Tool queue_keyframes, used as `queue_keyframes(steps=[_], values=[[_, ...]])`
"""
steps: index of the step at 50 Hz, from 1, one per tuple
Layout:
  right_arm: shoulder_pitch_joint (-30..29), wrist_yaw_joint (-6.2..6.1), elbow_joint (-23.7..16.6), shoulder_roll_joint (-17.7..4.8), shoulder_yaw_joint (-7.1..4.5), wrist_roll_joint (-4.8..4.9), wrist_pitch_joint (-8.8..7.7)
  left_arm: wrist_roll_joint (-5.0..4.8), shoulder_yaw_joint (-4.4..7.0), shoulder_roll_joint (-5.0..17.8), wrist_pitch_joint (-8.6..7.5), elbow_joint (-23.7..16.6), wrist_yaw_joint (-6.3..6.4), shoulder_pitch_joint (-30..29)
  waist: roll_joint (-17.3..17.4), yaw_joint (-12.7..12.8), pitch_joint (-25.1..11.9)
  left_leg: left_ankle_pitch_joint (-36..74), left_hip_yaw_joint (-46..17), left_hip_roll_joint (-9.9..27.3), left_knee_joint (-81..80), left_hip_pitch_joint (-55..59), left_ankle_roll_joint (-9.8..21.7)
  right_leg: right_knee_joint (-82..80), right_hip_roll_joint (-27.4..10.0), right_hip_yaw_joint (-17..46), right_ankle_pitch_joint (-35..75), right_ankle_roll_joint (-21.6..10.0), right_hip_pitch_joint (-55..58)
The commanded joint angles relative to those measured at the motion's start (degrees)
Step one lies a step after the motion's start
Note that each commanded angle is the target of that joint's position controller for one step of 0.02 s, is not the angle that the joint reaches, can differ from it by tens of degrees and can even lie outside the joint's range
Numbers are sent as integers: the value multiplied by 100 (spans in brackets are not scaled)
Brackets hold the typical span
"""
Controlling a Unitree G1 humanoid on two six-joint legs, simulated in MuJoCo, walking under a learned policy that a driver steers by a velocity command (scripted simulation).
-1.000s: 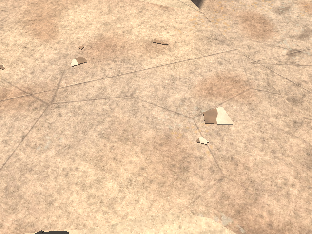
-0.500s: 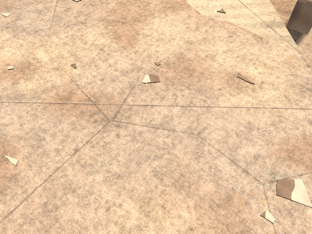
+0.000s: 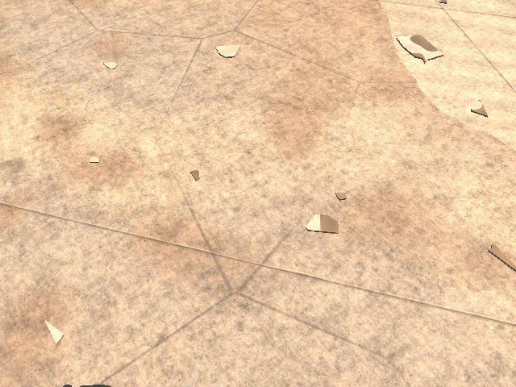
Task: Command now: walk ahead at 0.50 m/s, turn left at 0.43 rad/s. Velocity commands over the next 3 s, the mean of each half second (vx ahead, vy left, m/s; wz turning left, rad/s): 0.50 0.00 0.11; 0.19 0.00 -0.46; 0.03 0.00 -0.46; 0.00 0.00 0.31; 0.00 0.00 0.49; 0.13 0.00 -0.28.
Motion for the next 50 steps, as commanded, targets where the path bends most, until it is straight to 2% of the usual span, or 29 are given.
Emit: queue_keyframes(steps=[1, 2, 4, 8, 11, 16, 18, 19, 20, 21, 22, 23, 24, 25, 26, 29, 31, 34, 39, 41, 42, 43, 44, 45, 46, 47, 48, 49, 50], values=[[-471, -1, -621, -651, -137, -100, -131, 29, 197, 648, 48, -23, 18, 815, -600, 546, -127, 669, 25, 639, 881, -2553, -83, -1619, -1799, 2487, -871, -960, 2304], [-481, 36, -651, -546, -133, -74, -138, 61, 155, 570, 41, 18, 28, 754, -734, 413, -36, 828, 41, 764, 659, -2303, -70, -1733, -1630, 2088, -408, -931, 1978], [-408, 79, -639, -343, -91, -37, -125, 8, 141, 519, 8, 123, 23, 780, -856, 307, -54, 873, 188, 823, 212, -2081, -87, -1921, -1491, 1642, 106, -1010, 1784], [-941, 130, -802, -112, 38, -130, -152, -79, 223, 859, 18, 326, 41, 875, -640, 353, 46, 1561, 474, 978, -1086, -2143, -197, -2205, -1538, 1082, 891, -1180, 1736], [-1453, 201, -878, -34, 101, -100, -222, -125, 237, 994, 87, 460, 56, 1015, -629, 530, 120, 2392, 707, 899, -2135, -1754, -212, -2235, -1364, 581, 1107, -1040, 1662], [-2103, 289, -1100, -171, 69, -40, -277, -217, 247, 1119, 219, 779, 51, 1491, -691, 665, 292, 2425, 824, 708, -2989, -1405, -44, -1990, -1619, 595, 1303, -891, 2084], [-1808, 299, -1054, -335, -15, -58, -320, -234, 263, 1220, 293, 843, 76, 1441, -721, 358, 178, 2212, 896, 553, -3338, -777, 106, -1546, -1646, 645, 1978, -772, 2167], [-1221, 269, -873, -506, -121, -95, -329, -246, 247, 1214, 312, 841, 91, 1366, -652, 9, -152, 2295, 1001, 421, -3572, 149, 228, -894, -1449, 472, 2673, -644, 2012], [-352, 206, -644, -809, -268, -143, -322, -187, 171, 1035, 298, 799, 96, 1347, -524, -393, -751, 2406, 793, 661, -3465, 1545, 401, 208, -1143, 262, 2523, -449, 1417], [546, 113, -542, -1301, -385, -272, -274, -23, 0, 518, 249, 592, 93, 1439, 435, -615, -1671, 2210, -883, 2089, -3402, 3388, 851, 2245, -586, -81, 474, -112, -148], [610, 139, -515, -1357, -360, -269, -239, -130, -85, 292, 158, 576, 94, 1917, 1550, -390, -2222, 1213, -2973, 2905, -4179, 3958, 1441, 3574, -34, 372, -2458, 20, -1438], [411, 153, -490, -858, -232, -194, -248, -270, 89, 891, 147, 612, 83, 1571, 867, -475, -1496, 620, -2586, 2675, -4367, 3404, 1260, 4134, -344, 711, -2220, 20, -1956], [72, 158, -476, -652, -157, -138, -271, -305, 131, 978, 143, 505, 70, 1222, 723, -359, -813, 757, -1720, 2465, -4511, 2703, 1074, 4088, -569, 591, -1684, -21, -2109], [-349, 176, -483, -494, -103, -182, -297, -250, 137, 889, 174, 521, 107, 1055, 423, -158, -458, 1592, -1140, 2228, -4675, 2013, 970, 3889, -727, 516, -1260, 30, -1858], [-652, 203, -477, -334, -64, -222, -345, -183, 168, 825, 245, 557, 136, 1080, 459, 40, -202, 2719, -568, 2042, -4788, 1484, 916, 3668, -824, 533, -1011, 100, -1560], [-1064, 175, -375, -308, -98, -290, -466, -168, 163, 510, 485, 604, 170, 1359, 415, 427, -167, 5060, 537, 1905, -4858, 783, 949, 3454, -782, 423, -726, 316, -939], [-1149, 83, -289, -442, -148, -283, -450, -122, 145, 410, 555, 417, 168, 1094, 359, 451, -64, 5278, 974, 1898, -4951, 684, 963, 2867, -782, 353, -273, 405, -1061], [-1128, -56, -194, -589, -189, -252, -329, -83, 83, 281, 555, 190, 36, 625, 296, 283, -107, 5024, 1559, 1732, -4933, 720, 879, 1640, -731, 96, 725, 362, -708], [-1008, -122, -16, -824, -280, -77, -128, -54, 174, 514, 616, -207, -179, 161, 246, 172, -184, 4876, 1648, 2051, -4418, 1399, 770, 728, -623, -46, 560, 94, -573], [-1092, -143, -11, -888, -319, 16, -43, -40, 247, 643, 645, -284, -217, 270, 269, 280, -212, 5151, 1670, 2083, -3815, 1511, 641, 484, -458, -225, 96, -100, -356], [-1156, -162, -19, -865, -321, 57, -4, -39, 310, 725, 634, -237, -210, 581, 187, 462, -341, 5342, 1806, 1924, -3186, 1445, 485, 75, -258, -374, 277, -245, 122], [-924, -155, 32, -734, -285, 19, 11, -14, 441, 1011, 609, -124, -137, 1070, -188, 632, -634, 5001, 1962, 1527, -2166, 1194, 195, -419, -65, -303, 1241, -461, 975], [-756, -124, -98, -506, -185, -245, -12, -2, 607, 1675, 618, -194, 24, 1372, -1408, 623, -1005, 2535, 2090, 990, -403, -116, -286, -420, -1210, 1339, 4280, -972, 2206], [-308, -54, -234, -243, -64, -372, -23, 115, 581, 1934, 598, -399, 33, 1122, -1948, 189, -1827, -1489, 1242, -23, 1207, -1665, -583, -512, -2419, 3567, 4666, -2308, 3364], [-646, 6, -109, -602, -138, -221, 0, 40, 481, 1474, 589, -514, -23, 994, -950, 551, -2067, -1193, 354, 254, 1503, -1816, -484, -796, -2206, 3238, 3545, -2175, 3118], [-969, 7, -211, -640, -157, -88, 32, -20, 413, 1263, 563, -560, -28, 661, -750, 443, -1456, -715, 383, 409, 1343, -2038, -381, -915, -1950, 2654, 2711, -1867, 2563], [-1058, -65, -142, -581, -164, -141, 72, -115, 380, 1099, 590, -555, 4, 418, -332, 316, -1016, -299, 408, 583, 936, -2069, -383, -1053, -1647, 2314, 1801, -1524, 2032], [-1149, -137, -158, -653, -198, -217, 125, -147, 345, 1003, 641, -589, 58, 211, -412, 227, -740, 22, 399, 663, 525, -1908, -410, -1189, -1458, 2123, 1262, -1354, 1492], [-1102, -147, -155, -635, -208, -224, 171, -73, 336, 1008, 677, -638, 103, 106, -651, 108, -684, 269, 444, 611, 389, -1539, -436, -1293, -1273, 1992, 1077, -1285, 1039]])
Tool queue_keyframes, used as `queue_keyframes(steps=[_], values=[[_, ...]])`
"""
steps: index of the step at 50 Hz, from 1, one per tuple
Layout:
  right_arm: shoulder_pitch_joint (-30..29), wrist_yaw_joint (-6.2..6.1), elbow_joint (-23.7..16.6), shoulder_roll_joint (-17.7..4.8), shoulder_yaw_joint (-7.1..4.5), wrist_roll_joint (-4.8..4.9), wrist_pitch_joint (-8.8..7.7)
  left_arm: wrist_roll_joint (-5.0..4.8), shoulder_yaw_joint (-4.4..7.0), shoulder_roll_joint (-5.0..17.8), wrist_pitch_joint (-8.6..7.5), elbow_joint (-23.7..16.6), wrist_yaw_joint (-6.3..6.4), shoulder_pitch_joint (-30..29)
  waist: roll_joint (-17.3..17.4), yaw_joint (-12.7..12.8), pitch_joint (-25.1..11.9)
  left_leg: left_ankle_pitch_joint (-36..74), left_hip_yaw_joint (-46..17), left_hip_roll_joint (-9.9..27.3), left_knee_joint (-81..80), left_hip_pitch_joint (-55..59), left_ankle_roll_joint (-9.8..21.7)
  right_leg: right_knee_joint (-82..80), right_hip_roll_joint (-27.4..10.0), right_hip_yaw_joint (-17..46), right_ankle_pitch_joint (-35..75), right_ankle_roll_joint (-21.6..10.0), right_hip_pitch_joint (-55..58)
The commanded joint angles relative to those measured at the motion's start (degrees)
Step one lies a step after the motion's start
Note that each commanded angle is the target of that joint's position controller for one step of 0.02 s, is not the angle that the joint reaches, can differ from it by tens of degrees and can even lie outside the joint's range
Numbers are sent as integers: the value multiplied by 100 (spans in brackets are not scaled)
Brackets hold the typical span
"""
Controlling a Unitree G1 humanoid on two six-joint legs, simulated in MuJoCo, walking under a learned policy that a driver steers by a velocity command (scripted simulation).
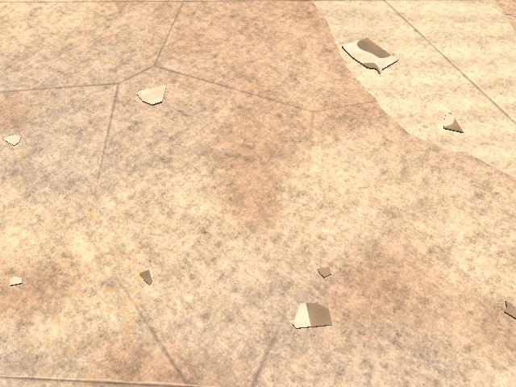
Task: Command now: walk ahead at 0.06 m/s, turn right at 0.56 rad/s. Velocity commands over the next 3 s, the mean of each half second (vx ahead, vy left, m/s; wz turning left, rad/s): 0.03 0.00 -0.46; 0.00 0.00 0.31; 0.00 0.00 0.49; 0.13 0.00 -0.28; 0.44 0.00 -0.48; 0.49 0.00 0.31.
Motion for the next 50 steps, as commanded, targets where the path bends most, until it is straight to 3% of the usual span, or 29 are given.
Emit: queue_keyframes(steps=[1, 6, 9, 12, 15, 16, 17, 18, 19, 21, 24, 25, 26, 28, 30, 31, 32, 33, 34, 36, 38, 40, 42, 44, 46, 47, 48, 49, 50], values=[[351, -79, -279, -582, -186, -37, 50, 51, 231, 836, 9, -491, 137, -136, -684, -207, -1098, 557, -313, 81, -214, -387, -74, -1192, -1270, 1829, 771, -963, 1044], [218, -99, -290, -372, -106, -17, 30, 13, 301, 962, 75, -533, 301, -26, -761, -84, -1248, 936, -416, -48, -1455, -137, -262, -1124, -1106, 1940, 97, -894, 1005], [113, -55, -324, -413, -112, 17, -5, 28, 311, 965, 139, -581, 312, -69, -936, -5, -1159, 1016, -454, -124, -2026, 134, -256, -1148, -1043, 2236, -612, -820, 864], [145, 18, -344, -470, -135, 53, -95, 8, 309, 941, 194, -606, 282, -42, -1056, 40, -1115, 914, -457, -205, -2680, 403, -148, -1008, -1051, 2617, -544, -767, 1013], [659, 111, -187, -528, -186, 32, -178, -74, 248, 796, 267, -624, 308, -87, -972, -225, -1126, 1808, -310, -57, -4270, 1412, 138, -516, -771, 2496, -381, -412, 816], [726, 102, -224, -891, -261, -90, -169, -38, 168, 524, 271, -598, 309, 176, -178, -100, -1141, 1919, -1192, 942, -4739, 1904, 484, 344, -329, 1959, -1279, -71, 296], [545, 88, -229, -1343, -345, -253, -111, -61, 174, 494, 213, -791, 303, 113, 1523, 135, -708, 2604, -2606, 1882, -5104, 1733, 1368, 1342, 641, 744, -2531, 255, -749], [338, 74, -412, -1022, -276, -310, -139, 68, 289, 916, 129, -711, 296, 142, 1385, -14, -747, 2879, -3027, 2259, -5121, 1418, 1872, 2725, 386, 953, -2887, 497, -699], [68, 39, -499, -800, -206, -222, -148, 13, 370, 1068, 127, -550, 271, 285, 934, 100, -714, 3012, -2486, 1987, -4963, 1401, 1739, 3333, 355, 1032, -2558, 560, -696], [-114, 18, -505, -580, -138, -14, -144, 25, 325, 807, 218, -314, 314, 452, 622, 130, -620, 3111, -1695, 1431, -4719, 1655, 1335, 3751, 320, 988, -2037, 753, -827], [51, 39, -368, -234, 25, -23, -110, 27, 104, 223, 238, -328, 298, 259, 692, 69, -716, 3602, -1100, 1017, -4620, 1752, 1282, 2787, 90, 725, -1769, 936, -263], [18, 60, -339, -205, 47, -22, -93, 70, 19, 44, 222, -350, 279, 164, 844, 51, -777, 3602, -974, 879, -4581, 1805, 1207, 1977, -132, 438, -1744, 985, 85], [126, 71, -309, -344, 2, 7, -55, 81, -28, -41, 196, -397, 264, -60, 1047, -110, -736, 3614, -990, 806, -4554, 1804, 1206, 1302, -172, 229, -1834, 1018, 410], [472, 78, -242, -791, -123, 57, 23, -18, 62, 231, 163, -378, 266, -168, 1194, -277, -664, 3677, -1370, 903, -4432, 1944, 1315, 380, -34, 36, -1673, 1017, 719], [489, 78, -252, -936, -167, 180, 38, -51, 131, 414, 136, -201, 288, 139, 1072, -117, -587, 3831, -1644, 900, -4323, 1854, 1244, -887, 15, 4, -548, 810, 1254], [575, 73, -240, -946, -175, 215, 8, -32, 174, 587, 126, -182, 320, 225, 938, -122, -672, 3713, -1764, 887, -4293, 1631, 1087, -1042, -155, 196, -177, 633, 1675], [513, 91, -295, -832, -138, 159, -55, 27, 217, 788, 130, -189, 375, 418, 572, -72, -917, 3367, -1659, 775, -4084, 1166, 866, -754, -609, 421, 584, 444, 2313], [520, 135, -410, -573, -85, 134, -136, 95, 320, 1143, 167, -105, 397, 429, -529, -259, -1036, 2583, -948, 236, -3685, 615, 567, -365, -1074, 725, 1279, 38, 2511], [351, 151, -392, -504, -52, 139, -166, 131, 314, 947, 191, -108, 367, 448, -1011, -53, -1035, 1608, -443, -117, -3207, 410, 305, -560, -1352, 994, 1223, -329, 2370], [216, 157, -441, -604, -123, 134, -91, 147, 257, 739, 172, -185, 383, 223, -1360, 16, -767, 306, -105, -160, -2172, -75, 143, -862, -1990, 1526, 1422, -759, 2207], [241, 152, -483, -645, -207, 133, 61, 107, 217, 689, 64, -207, 418, 123, -1180, 25, -561, -589, -204, 35, -886, -533, 10, -867, -2367, 1595, 2315, -1017, 2139], [315, 159, -502, -468, -167, 144, 173, 27, 253, 769, 12, -160, 412, -127, -940, -94, -461, -243, -131, 180, -1047, -478, -71, -809, -2138, 1080, 2358, -816, 2025], [277, 218, -579, -369, -112, 145, 209, 9, 286, 847, 53, -135, 400, -282, -1048, -62, -547, 218, 131, 180, -1568, 19, -94, -750, -1919, 611, 2336, -673, 1828], [264, 303, -691, -457, -133, 174, 227, -22, 305, 896, 101, -79, 393, -231, -1150, -14, -681, 562, 330, 109, -2197, 420, -29, -602, -1894, 411, 2192, -598, 1856], [582, 353, -648, -522, -192, 159, 252, -119, 300, 915, 112, -34, 383, -284, -1003, -200, -777, 1404, 605, -90, -3248, 1096, 163, -172, -1833, 169, 1667, -372, 1669], [786, 314, -600, -620, -252, 118, 258, -132, 270, 803, 85, 67, 361, -71, -723, -248, -820, 1930, 500, -225, -3790, 1653, 325, 312, -1647, -66, 988, -105, 1342], [919, 229, -667, -1104, -389, 106, 242, 29, 210, 561, 56, 122, 321, 248, 511, -157, -843, 3705, -715, 472, -4225, 2485, 672, 1600, -1166, -626, -574, 427, 351], [959, 214, -883, -1757, -473, -17, 171, 255, 75, 260, 33, -255, 338, -128, 1898, -198, -886, 5314, -3138, 2075, -4537, 2718, 1943, 3047, -226, -467, -3405, 871, -1129], [1151, 270, -893, -1485, -385, -179, 44, 122, 156, 567, 18, -287, 377, -462, 1095, -550, -1298, 4668, -3333, 2219, -4720, 2609, 2422, 3978, -257, 340, -3520, 833, -1162]])
Over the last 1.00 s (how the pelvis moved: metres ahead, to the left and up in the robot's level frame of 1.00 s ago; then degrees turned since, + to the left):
0.42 0.03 0.00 -15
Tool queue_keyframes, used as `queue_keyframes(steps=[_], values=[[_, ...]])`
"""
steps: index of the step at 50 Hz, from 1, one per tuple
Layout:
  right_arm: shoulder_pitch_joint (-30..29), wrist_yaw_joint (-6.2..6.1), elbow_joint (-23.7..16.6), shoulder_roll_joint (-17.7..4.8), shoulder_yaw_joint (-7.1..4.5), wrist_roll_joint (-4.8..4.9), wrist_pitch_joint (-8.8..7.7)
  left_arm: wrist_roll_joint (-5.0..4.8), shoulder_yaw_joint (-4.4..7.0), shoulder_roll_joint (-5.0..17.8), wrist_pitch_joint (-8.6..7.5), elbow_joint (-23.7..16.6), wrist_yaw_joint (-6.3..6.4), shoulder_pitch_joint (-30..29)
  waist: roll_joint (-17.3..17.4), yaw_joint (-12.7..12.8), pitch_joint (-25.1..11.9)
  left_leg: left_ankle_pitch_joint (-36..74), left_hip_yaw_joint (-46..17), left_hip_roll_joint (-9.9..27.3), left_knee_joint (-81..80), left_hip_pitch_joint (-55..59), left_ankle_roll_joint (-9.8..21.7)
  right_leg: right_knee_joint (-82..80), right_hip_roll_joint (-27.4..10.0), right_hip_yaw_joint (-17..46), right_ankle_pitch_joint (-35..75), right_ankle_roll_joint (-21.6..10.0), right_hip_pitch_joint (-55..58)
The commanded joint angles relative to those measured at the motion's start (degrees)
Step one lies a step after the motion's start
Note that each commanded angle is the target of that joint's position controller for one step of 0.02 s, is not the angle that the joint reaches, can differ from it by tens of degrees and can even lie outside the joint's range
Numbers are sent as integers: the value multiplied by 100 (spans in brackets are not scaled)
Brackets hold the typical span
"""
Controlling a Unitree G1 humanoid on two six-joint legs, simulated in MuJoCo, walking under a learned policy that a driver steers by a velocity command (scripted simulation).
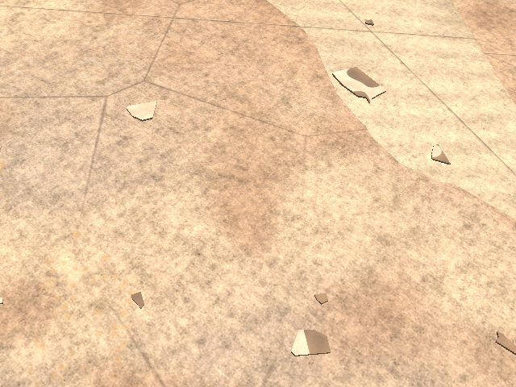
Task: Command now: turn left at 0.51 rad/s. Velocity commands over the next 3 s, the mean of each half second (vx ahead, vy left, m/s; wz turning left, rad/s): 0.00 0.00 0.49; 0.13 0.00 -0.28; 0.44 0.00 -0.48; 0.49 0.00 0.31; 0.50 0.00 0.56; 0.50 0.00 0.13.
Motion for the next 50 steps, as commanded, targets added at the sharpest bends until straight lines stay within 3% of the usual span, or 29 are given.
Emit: queue_keyframes(steps=[1, 2, 3, 4, 6, 9, 15, 20, 22, 23, 24, 25, 26, 27, 29, 32, 35, 36, 38, 40, 41, 42, 43, 44, 45, 50], values=[[485, -11, -427, -1211, -254, -184, -280, -55, 120, 621, -112, -625, 39, -413, 1081, -302, -895, 2981, -3052, 2114, -1791, 1620, 1617, 2405, 375, 606, -692, -46, -1885], [192, -58, -433, -1079, -234, -58, -300, -43, 157, 669, -91, -504, 73, -304, 765, -156, -702, 2297, -2639, 1766, -1783, 1463, 1257, 2235, 253, 614, -158, -79, -1903], [-41, -112, -471, -945, -180, 34, -275, -6, 186, 720, -72, -443, 113, -291, 708, -89, -584, 2020, -2429, 1575, -1792, 1316, 1026, 1989, 184, 651, 250, -64, -1869], [-142, -165, -506, -897, -139, 48, -242, 6, 195, 704, -68, -414, 108, -236, 792, -13, -592, 2078, -2231, 1376, -1829, 1077, 932, 1943, 242, 613, 561, -24, -1586], [-121, -235, -568, -841, -113, 14, -201, -20, 169, 561, -94, -372, 61, -83, 858, 33, -744, 2100, -2081, 1205, -1856, 1071, 928, 1810, 389, 558, 940, 51, -1375], [2, -296, -588, -853, -127, 41, -170, -28, 118, 439, -122, -402, 48, -216, 847, -55, -718, 1719, -2207, 1129, -1857, 1268, 945, 990, 467, 606, 1106, 151, -1434], [-10, -299, -668, -963, -196, 24, -71, -58, 91, 449, -231, -439, -35, -390, 1025, -168, -582, 920, -2777, 1020, -1815, 994, 988, -233, 598, 724, 1008, 183, -930], [-154, -243, -732, -890, -172, 42, 5, -104, 92, 505, -356, -386, -153, -196, 1090, -165, -813, 1874, -3097, 1011, -1461, 1150, 947, -1047, 632, 633, 964, 35, -278], [-273, -251, -732, -799, -122, 91, 41, -87, 76, 437, -400, -319, -216, 17, 1042, 9, -867, 2175, -3032, 855, -1215, 1072, 779, -2007, 624, 503, 1582, -104, 311], [-230, -264, -696, -651, -61, 97, 44, -30, 58, 425, -421, -270, -239, 156, 921, 94, -895, 1914, -2858, 722, -1103, 912, 554, -2670, 445, 548, 2378, -224, 800], [60, -263, -636, -356, 44, -12, 10, 94, 46, 611, -424, -334, -233, 110, 328, -84, -997, 991, -2423, 393, -672, 606, 200, -2917, -286, 1272, 3069, -481, 1296], [517, -242, -554, -221, 78, -98, -45, 193, 2, 780, -397, -418, -222, -333, -687, -600, -782, -546, -1546, -322, -287, 235, -144, -2876, -917, 2031, 4019, -1060, 1184], [378, -252, -525, -371, 58, -190, -81, 260, -147, 322, -408, -421, -243, -449, -867, -481, -683, -915, -1338, -142, -333, 499, -413, -3034, -1197, 2422, 3581, -1582, 604], [285, -253, -459, -441, 38, -220, -104, 172, -215, 170, -424, -435, -275, -628, -690, -469, -569, -418, -1252, 36, -659, 751, -509, -3027, -860, 2176, 2959, -1439, 540], [-168, -246, -428, -403, 28, -238, -118, 7, -127, 536, -416, -317, -280, -326, -594, -159, -464, 579, -1186, 18, -1146, 1042, -513, -2926, -311, 1775, 2119, -943, 513], [-165, -252, -431, -481, 2, -155, -143, -27, -94, 814, -397, -319, -242, -186, -498, -148, -251, 682, -933, 33, -1020, 1166, -355, -2937, -188, 1847, 1767, -826, 156], [-96, -300, -394, -494, -48, -137, -208, -113, -58, 875, -335, -441, -206, -204, -373, -120, -303, 708, -739, 14, -867, 941, -319, -2646, -150, 2052, 2278, -976, 312], [-28, -298, -393, -405, -42, -138, -236, -141, -62, 825, -296, -450, -180, -134, -316, -128, -506, 358, -645, -32, -868, 996, -329, -2567, -79, 2092, 1911, -1027, 378], [18, -267, -406, -276, -35, -93, -306, -169, -84, 698, -217, -515, -143, -76, -100, -144, -436, -663, -596, -36, -931, 1016, -223, -2448, 135, 2126, 314, -1080, 11], [395, -255, -345, -428, -91, -40, -414, -178, -128, 532, -230, -686, -139, -218, 473, -325, -103, -1763, -1412, 529, -1545, 1459, 218, -1709, 550, 1621, -634, -886, -1102], [861, -248, -235, -659, -154, -27, -473, -204, -165, 374, -281, -806, -147, -375, 953, -484, -77, -2313, -2470, 1261, -2170, 1961, 627, -743, 854, 1049, -374, -702, -1813], [1017, -229, -139, -974, -244, -53, -537, -222, -169, 376, -340, -979, -178, -592, 1466, -519, 153, -2279, -3617, 2178, -2646, 2113, 1140, 343, 724, 696, -197, -610, -2526], [1000, -262, -154, -837, -210, -71, -596, -212, -97, 589, -382, -983, -198, -575, 1059, -460, 207, -1879, -3719, 2411, -2612, 2067, 1313, 1100, 384, 842, -121, -547, -2823], [863, -301, -186, -699, -165, -26, -620, -218, -71, 607, -394, -920, -239, -407, 766, -347, 131, -1597, -3333, 2295, -2569, 2164, 1205, 1404, 242, 891, 152, -513, -2926], [761, -313, -218, -648, -142, 12, -620, -222, -86, 531, -390, -882, -279, -308, 697, -315, 41, -1327, -2871, 2099, -2597, 2269, 1037, 1472, 124, 815, 411, -463, -2971], [660, -248, -153, -815, -171, 19, -611, -170, -244, 206, -402, -1075, -510, -592, 759, -447, -6, 583, -770, 1447, -2777, 1543, 664, 291, -62, 138, 1570, -212, -1849]])
Over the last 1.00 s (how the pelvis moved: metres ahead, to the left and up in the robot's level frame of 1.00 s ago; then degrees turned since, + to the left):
0.04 0.08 -0.01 -1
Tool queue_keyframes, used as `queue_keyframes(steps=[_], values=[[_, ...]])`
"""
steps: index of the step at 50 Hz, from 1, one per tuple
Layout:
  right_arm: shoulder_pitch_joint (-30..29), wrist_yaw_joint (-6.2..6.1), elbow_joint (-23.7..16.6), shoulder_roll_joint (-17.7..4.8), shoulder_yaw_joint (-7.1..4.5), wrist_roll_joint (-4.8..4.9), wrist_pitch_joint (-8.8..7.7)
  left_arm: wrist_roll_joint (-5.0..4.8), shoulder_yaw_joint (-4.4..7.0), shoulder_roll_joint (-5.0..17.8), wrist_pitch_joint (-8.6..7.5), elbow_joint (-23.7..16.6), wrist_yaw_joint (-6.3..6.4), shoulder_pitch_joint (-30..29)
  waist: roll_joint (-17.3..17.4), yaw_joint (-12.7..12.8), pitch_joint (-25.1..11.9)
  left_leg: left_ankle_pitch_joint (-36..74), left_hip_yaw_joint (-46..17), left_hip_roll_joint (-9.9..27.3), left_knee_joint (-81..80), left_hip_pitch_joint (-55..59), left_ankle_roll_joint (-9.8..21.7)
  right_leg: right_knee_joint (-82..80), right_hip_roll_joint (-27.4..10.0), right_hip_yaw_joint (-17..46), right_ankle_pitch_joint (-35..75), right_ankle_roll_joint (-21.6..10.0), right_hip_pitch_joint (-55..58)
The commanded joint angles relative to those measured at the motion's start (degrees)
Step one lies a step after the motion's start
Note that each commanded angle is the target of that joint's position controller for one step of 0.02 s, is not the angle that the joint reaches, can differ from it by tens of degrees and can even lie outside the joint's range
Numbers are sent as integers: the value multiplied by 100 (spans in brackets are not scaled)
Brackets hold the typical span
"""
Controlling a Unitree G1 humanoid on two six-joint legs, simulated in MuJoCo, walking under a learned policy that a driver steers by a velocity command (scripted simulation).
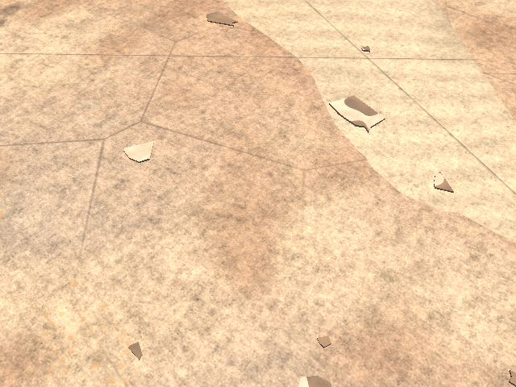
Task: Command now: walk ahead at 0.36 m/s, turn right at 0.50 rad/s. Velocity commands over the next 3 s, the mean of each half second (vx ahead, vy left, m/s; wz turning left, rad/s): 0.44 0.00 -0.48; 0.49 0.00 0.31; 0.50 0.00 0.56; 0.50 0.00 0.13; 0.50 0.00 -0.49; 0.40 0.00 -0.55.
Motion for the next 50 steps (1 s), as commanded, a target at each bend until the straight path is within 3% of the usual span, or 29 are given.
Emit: queue_keyframes(steps=[1, 4, 6, 7, 8, 9, 10, 11, 12, 13, 15, 17, 20, 23, 26, 29, 32, 33, 34, 35, 36, 37, 38, 39, 40, 42, 44, 47, 50], values=[[-384, 33, -416, -1057, -266, 46, -112, 9, -65, 110, -122, -695, -130, -784, 696, -82, 222, 475, -629, 1263, -1059, -104, 955, -824, -208, -198, 493, 90, -204], [-241, 119, -308, -1249, -328, 136, -96, -16, -19, 303, -87, -769, -141, -718, 754, -28, 207, 324, -408, 1465, -906, -235, 882, -1415, -37, -465, 551, -75, 452], [-324, 140, -279, -1258, -326, 177, -66, 3, 91, 465, -60, -686, -122, -255, 673, 336, 94, 1203, -75, 1476, -212, -413, 694, -1887, 270, -749, 597, -337, 1268], [-244, 137, -263, -1101, -267, 138, -74, -6, 256, 719, -37, -503, -82, 400, 471, 653, -279, 2183, 317, 1268, 836, -650, 501, -2028, 514, -809, 597, -510, 2237], [-200, 115, -346, -859, -168, 17, -103, -49, 457, 1092, -5, -275, -13, 1437, 19, 1138, -832, 2086, 689, 954, 2550, -1486, 184, -2144, 324, -179, 482, -772, 3652], [-154, 110, -837, -203, 40, -168, -210, -19, 571, 1924, -32, -355, 57, 1673, -1850, 853, -1206, -1515, 430, -63, 4865, -3729, -294, -3306, -1308, 3512, -920, -1816, 4843], [-412, 127, -846, -664, -18, 76, -360, -13, 443, 1540, -159, -509, 11, 1637, -1111, 1083, -1588, -1607, -797, -121, 5675, -4365, -234, -4277, -1722, 4988, -1972, -2136, 4972], [-728, 169, -909, -986, -101, 267, -436, 40, 329, 1138, -245, -455, -3, 1412, -747, 1018, -872, -1071, -801, 181, 5752, -4826, -72, -4242, -1689, 4294, -1772, -1981, 4579], [-808, 157, -871, -958, -70, 202, -483, 71, 277, 965, -286, -462, -10, 1200, -404, 862, -525, -577, -751, 415, 5364, -4580, 40, -4111, -1441, 3575, -1040, -1821, 3959], [-816, 126, -795, -911, -74, 31, -497, 105, 239, 836, -276, -499, -3, 860, -149, 646, -322, -218, -762, 581, 4895, -4196, 38, -4015, -1186, 2982, -234, -1667, 3351], [-727, 155, -707, -886, -101, -75, -418, 195, 182, 705, -271, -575, 34, 500, -351, 352, -183, 193, -754, 644, 4381, -3546, -20, -4201, -823, 2343, 714, -1599, 2605], [-749, 171, -638, -760, -66, -130, -334, 138, 185, 710, -304, -488, 95, 528, -243, 298, -132, 449, -615, 535, 3985, -3410, -173, -4270, -690, 1934, 1539, -1654, 2335], [-1276, 190, -695, -495, 50, -134, -303, 83, 183, 716, -301, -245, 191, 755, -174, 447, 15, 1456, -494, 412, 2733, -3385, -342, -4287, -453, 1306, 2155, -1470, 2264], [-1937, 298, -753, -268, 167, -35, -355, 63, 169, 743, -314, 5, 224, 1073, -287, 788, 117, 2566, -280, 275, 1628, -2852, -291, -4373, -356, 901, 1997, -1213, 2139], [-2415, 388, -876, -329, 170, 67, -390, 53, 167, 793, -321, 254, 210, 1374, -240, 979, 346, 2701, -283, 261, 1132, -3012, -67, -4410, -629, 943, 1887, -1199, 2647], [-2605, 493, -983, -379, 162, 90, -410, 86, 177, 814, -247, 467, 210, 1545, -219, 993, 408, 2065, -237, 186, 894, -3391, 243, -4123, -925, 861, 2614, -1131, 3519], [-2048, 521, -890, -580, 56, 70, -384, 122, 200, 936, -160, 511, 265, 1440, -418, 627, -137, 1207, 89, -261, 926, -2480, 584, -3210, -884, 529, 5458, -954, 3965], [-1337, 488, -716, -770, -58, 66, -366, 160, 188, 956, -107, 476, 291, 1315, -416, 222, -632, 1265, 239, -456, 823, -1550, 762, -2316, -726, 298, 6424, -842, 3904], [-427, 432, -560, -990, -151, 59, -335, 213, 148, 925, -100, 363, 324, 1170, -320, -246, -1217, 1650, -296, -49, 914, 51, 1056, -1092, -610, 159, 5999, -665, 2995], [296, 392, -514, -1588, -312, -24, -302, 274, -2, 459, -208, 173, 284, 1698, 899, -154, -2144, 1223, -2985, 1471, 991, 2516, 2110, 1368, 226, -101, 3265, -128, 611], [449, 389, -391, -1183, -245, 137, -273, 283, -69, 417, -348, 215, 219, 1735, 1367, -178, -2548, 583, -4802, 1993, 107, 3237, 2440, 2323, 836, 402, -1073, 24, -527], [189, 326, -434, -916, -163, 169, -219, 58, 27, 811, -483, 13, 127, 1094, 957, -286, -1693, -133, -4225, 1796, -112, 2702, 2093, 2530, 435, 734, -831, -40, -1155], [-128, 291, -521, -847, -143, 111, -178, -20, -1, 791, -585, -154, 91, 594, 478, -215, -1008, -53, -3573, 1580, -274, 1838, 1891, 2236, 183, 630, -469, -101, -1251], [-393, 278, -553, -782, -117, 63, -154, 82, -9, 707, -641, -220, 92, 362, 51, 6, -412, 486, -3131, 1344, -457, 927, 1783, 1674, 32, 507, -231, -102, -1141], [-543, 259, -613, -691, -78, 6, -165, 196, 24, 694, -630, -219, 110, 387, 26, 215, -207, 1046, -2792, 1140, -607, 351, 1717, 1268, -121, 473, -39, -67, -825], [-715, 224, -662, -701, -86, 7, -153, 257, -3, 554, -555, -200, 123, 625, 325, 468, -129, 1644, -2517, 944, -810, -294, 1791, 813, -187, 372, 25, 111, -454], [-714, 176, -606, -799, -114, 53, -160, 287, -64, 398, -486, -242, 156, 546, 410, 513, -31, 2077, -2074, 789, -878, -883, 1780, 157, -171, 181, 218, 309, -254], [-529, 98, -484, -985, -187, 116, -119, 292, -165, 161, -507, -433, 150, -240, 452, 238, 69, 1833, -1569, 365, -796, -1490, 1430, -1340, 65, 41, 1652, 419, 361], [-87, 60, -315, -1045, -218, 166, -42, 168, -125, 241, -555, -536, 105, -737, 548, 8, -50, 1239, -1851, 424, -592, -1316, 1209, -2166, 319, 153, 2443, 426, 822]])
Over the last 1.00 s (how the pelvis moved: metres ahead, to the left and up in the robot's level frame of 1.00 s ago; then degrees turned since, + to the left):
0.08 -0.03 0.02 3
